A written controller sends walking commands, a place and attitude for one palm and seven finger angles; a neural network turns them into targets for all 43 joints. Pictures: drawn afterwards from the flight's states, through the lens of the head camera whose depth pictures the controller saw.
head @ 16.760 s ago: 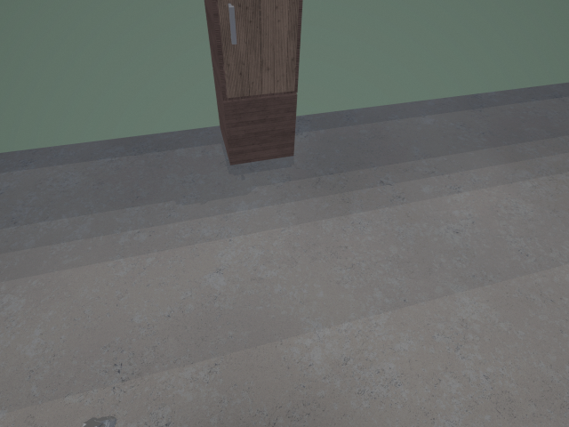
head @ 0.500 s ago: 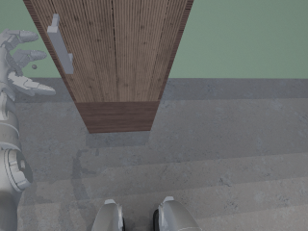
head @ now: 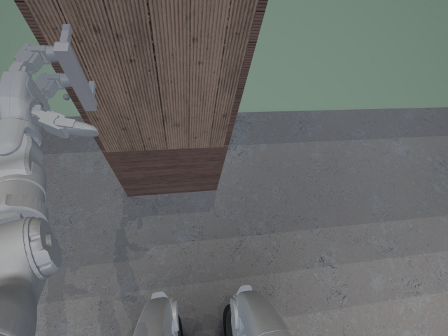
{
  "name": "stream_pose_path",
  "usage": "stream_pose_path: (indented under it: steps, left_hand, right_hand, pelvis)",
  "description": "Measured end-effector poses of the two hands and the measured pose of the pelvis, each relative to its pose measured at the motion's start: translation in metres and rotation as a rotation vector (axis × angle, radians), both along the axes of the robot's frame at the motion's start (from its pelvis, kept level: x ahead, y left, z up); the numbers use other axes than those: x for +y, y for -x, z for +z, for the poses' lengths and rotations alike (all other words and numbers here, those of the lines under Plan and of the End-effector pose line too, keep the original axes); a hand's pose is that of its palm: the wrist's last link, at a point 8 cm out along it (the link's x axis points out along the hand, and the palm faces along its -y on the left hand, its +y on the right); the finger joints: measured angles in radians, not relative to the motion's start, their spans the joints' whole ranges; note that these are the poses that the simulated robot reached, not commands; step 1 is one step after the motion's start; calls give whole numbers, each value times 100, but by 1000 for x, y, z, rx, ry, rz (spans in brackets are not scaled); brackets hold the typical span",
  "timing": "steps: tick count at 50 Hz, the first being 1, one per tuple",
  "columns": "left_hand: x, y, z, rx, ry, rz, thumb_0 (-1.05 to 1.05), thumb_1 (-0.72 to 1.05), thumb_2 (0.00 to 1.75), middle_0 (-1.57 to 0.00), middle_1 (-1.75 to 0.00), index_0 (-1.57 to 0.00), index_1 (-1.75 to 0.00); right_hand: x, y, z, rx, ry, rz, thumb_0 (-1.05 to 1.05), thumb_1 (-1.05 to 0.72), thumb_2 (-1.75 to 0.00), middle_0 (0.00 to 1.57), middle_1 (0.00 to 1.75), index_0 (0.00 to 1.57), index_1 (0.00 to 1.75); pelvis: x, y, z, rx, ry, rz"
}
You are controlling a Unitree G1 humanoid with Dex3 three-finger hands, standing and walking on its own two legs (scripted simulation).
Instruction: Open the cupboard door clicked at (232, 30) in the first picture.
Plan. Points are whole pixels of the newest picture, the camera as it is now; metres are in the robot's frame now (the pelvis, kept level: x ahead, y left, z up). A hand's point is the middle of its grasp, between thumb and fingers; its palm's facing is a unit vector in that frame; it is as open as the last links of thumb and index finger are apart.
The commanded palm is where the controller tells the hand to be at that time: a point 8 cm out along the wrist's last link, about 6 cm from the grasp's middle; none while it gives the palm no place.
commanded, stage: slide the fingers in behind the handle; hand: left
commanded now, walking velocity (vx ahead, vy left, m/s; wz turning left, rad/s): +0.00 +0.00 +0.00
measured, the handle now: (79, 71) +0.56 +0.21 +0.07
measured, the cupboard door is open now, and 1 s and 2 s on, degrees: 0 0 1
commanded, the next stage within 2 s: close the thumb around the handle in 1.18 s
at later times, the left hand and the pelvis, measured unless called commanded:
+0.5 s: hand (82, 96) +0.51 +0.20 +0.06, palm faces +0.02 -1.00 +0.01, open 14.0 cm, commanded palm +0.49 +0.24 +0.07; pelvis +0.01 -0.01 +0.00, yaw +0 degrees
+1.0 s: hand (96, 96) +0.51 +0.18 +0.06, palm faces +0.05 -1.00 -0.02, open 14.0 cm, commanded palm +0.49 +0.21 +0.07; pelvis +0.00 -0.01 +0.00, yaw +1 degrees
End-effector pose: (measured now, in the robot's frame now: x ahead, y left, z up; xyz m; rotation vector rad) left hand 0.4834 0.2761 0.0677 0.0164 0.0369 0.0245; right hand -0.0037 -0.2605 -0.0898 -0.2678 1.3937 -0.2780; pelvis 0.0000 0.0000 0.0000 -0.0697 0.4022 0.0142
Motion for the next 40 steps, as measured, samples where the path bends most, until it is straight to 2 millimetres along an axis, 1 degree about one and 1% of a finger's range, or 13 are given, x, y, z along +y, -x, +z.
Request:
stream_pose_path:
  steps: [8,16,26,29,35,40]
  left_hand:
    - [-5,-6,-3,17,5,4,-1,-49,30,-30,-120,-30,-120]
    - [-8,-6,-6,7,12,6,-1,-49,30,-30,-120,-30,-121]
    - [-23,-7,-7,14,26,-8,-1,-49,30,-30,-120,-30,-120]
    - [-28,-7,-7,11,21,-9,-1,-49,30,-30,-120,-30,-120]
    - [-32,-6,-6,-1,10,9,-1,-49,30,-30,-120,-30,-121]
    - [-43,-3,-3,-9,8,-1,-1,-49,30,-30,-120,-30,-120]
  right_hand:
    - [-5,-7,-2,-5,1,8,1,-90,-90,20,30,20,30]
    - [-7,-14,-3,-3,-2,13,1,-90,-90,20,30,20,30]
    - [-5,-23,-3,-30,-13,14,1,-90,-90,20,30,20,30]
    - [-4,-24,-3,-37,-19,16,1,-90,-90,20,30,20,30]
    - [-1,-22,-7,-31,-34,18,1,-90,-90,20,30,20,30]
    - [2,-19,-9,-24,-52,16,1,-90,-90,20,30,20,30]
  pelvis:
    - [-4,-2,-1,11,-3,3]
    - [-6,-6,-1,16,-4,4]
    - [-6,-10,1,8,-5,5]
    - [-5,-9,1,7,-6,5]
    - [-5,-8,0,7,-8,6]
    - [-4,-8,1,-1,-10,9]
